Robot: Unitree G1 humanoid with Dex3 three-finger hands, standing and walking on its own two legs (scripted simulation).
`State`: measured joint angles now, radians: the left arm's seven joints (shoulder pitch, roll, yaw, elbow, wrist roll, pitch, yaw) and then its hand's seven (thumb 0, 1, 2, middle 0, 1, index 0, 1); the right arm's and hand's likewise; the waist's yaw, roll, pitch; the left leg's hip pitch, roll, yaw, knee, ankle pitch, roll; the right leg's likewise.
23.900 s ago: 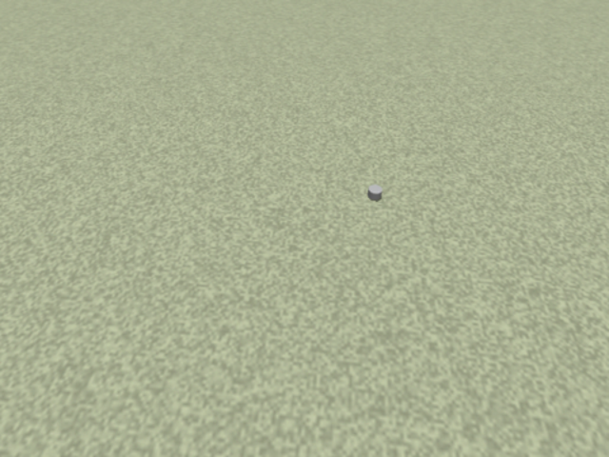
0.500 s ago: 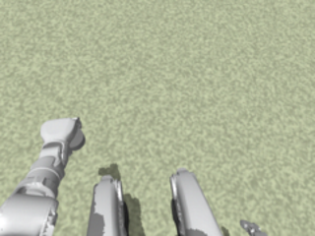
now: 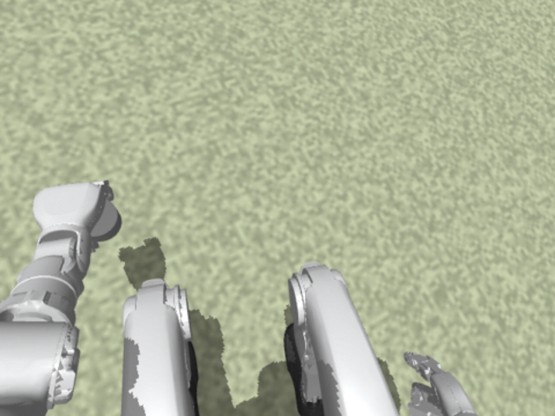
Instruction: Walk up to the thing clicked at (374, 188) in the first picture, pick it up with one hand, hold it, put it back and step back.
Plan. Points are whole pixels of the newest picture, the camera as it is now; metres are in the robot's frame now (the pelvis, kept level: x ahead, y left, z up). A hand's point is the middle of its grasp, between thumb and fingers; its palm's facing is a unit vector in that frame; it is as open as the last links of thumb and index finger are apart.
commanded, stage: crouch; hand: left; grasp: from above
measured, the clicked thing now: (98, 219) +0.43 +0.24 -0.20
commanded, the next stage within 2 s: lower in 0.56 s
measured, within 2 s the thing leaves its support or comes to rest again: neither
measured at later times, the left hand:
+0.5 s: hand (100, 234) +0.41 +0.25 -0.24, palm faces -0.45 -0.04 -0.89, open 9.1 cm
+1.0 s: hand (112, 239) +0.42 +0.25 -0.30, palm faces -0.48 -0.07 -0.88, open 9.1 cm
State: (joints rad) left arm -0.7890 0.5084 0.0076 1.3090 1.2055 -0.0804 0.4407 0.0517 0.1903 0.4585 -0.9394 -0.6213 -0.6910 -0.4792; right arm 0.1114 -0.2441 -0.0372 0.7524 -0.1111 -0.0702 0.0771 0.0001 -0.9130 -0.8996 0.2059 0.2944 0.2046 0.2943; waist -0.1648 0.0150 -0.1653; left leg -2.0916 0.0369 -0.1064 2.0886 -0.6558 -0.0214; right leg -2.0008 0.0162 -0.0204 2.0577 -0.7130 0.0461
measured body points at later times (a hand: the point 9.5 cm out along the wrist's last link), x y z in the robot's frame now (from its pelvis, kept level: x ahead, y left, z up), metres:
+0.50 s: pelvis -0.02 -0.01 -0.07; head +0.20 +0.03 +0.32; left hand +0.43 +0.25 -0.19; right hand +0.04 -0.28 -0.19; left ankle +0.08 +0.13 -0.39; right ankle +0.08 -0.14 -0.39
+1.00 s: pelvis -0.01 -0.01 -0.10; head +0.23 +0.05 +0.28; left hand +0.44 +0.25 -0.25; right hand +0.05 -0.28 -0.22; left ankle +0.08 +0.13 -0.39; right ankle +0.08 -0.14 -0.39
